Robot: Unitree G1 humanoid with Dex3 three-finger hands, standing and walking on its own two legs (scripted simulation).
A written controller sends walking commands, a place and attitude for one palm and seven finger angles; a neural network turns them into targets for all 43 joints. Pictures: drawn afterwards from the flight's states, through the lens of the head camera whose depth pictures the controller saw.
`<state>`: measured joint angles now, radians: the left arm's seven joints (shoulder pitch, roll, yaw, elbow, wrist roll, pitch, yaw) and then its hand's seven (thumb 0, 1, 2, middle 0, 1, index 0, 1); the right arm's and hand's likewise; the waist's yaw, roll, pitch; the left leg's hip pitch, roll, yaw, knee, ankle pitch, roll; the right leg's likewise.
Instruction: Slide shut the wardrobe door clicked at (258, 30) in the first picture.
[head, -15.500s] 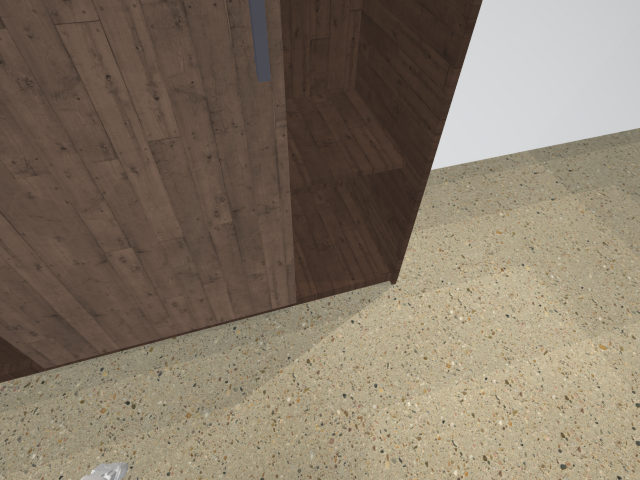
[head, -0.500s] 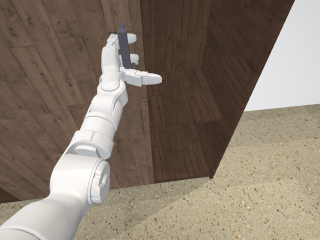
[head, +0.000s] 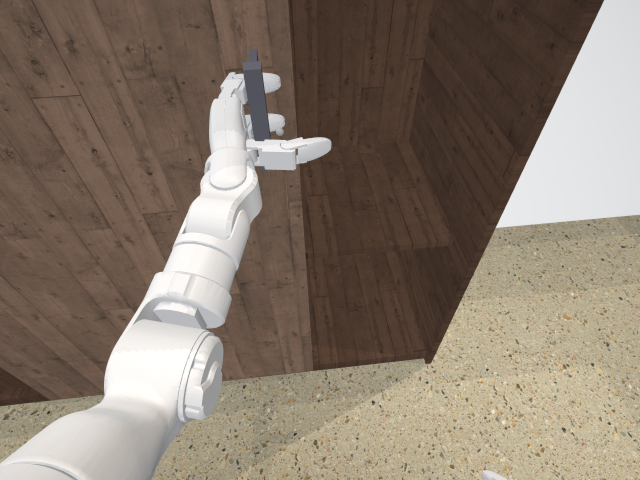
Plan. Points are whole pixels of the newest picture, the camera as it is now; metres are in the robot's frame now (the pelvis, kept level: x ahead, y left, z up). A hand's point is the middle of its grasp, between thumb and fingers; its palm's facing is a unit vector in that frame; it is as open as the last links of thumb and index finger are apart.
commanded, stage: grip the handle and tug to test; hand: left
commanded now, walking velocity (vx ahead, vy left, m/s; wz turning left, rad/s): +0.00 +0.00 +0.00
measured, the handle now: (260, 112) +0.52 +0.09 +0.21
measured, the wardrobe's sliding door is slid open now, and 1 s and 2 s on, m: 0.37 0.37 0.37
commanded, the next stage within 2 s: tug the door sideways, standing still in 1.12 s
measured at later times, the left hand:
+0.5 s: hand (277, 130) +0.47 +0.06 +0.21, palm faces +0.11 -0.99 +0.01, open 5.7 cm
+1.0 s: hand (277, 131) +0.47 +0.06 +0.21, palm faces +0.10 -0.99 +0.02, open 5.7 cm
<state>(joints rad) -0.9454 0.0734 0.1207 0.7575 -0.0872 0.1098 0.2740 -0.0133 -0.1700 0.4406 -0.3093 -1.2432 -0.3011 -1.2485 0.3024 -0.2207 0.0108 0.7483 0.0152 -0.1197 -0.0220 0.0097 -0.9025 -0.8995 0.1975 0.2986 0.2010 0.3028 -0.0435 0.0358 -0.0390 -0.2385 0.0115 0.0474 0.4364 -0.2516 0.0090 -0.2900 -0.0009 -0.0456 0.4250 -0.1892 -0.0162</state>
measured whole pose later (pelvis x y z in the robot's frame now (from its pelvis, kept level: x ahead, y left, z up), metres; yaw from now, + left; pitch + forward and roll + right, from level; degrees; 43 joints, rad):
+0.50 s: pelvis +0.01 +0.00 +0.00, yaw +0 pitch +3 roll +0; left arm -0.91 0.06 0.11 0.69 -0.09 0.15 0.26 0.01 0.73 0.82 -0.37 -1.37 -0.37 -1.33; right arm 0.28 -0.22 0.01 0.73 0.02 -0.09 -0.03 0.01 -0.90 -0.90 0.20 0.30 0.20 0.30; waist -0.03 0.03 -0.04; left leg -0.22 0.01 0.04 0.43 -0.26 0.01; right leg -0.27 0.00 -0.05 0.42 -0.20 -0.02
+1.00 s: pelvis +0.01 +0.00 +0.00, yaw -1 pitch +3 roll +0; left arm -0.89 0.08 0.13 0.67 -0.10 0.15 0.25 0.01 0.74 0.80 -0.35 -1.39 -0.35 -1.33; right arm 0.30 -0.22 0.01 0.73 0.02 -0.09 -0.03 0.01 -0.90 -0.90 0.20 0.30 0.20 0.30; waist -0.05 0.04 -0.04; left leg -0.21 0.02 0.06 0.41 -0.25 0.01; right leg -0.26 0.01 -0.04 0.40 -0.19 -0.02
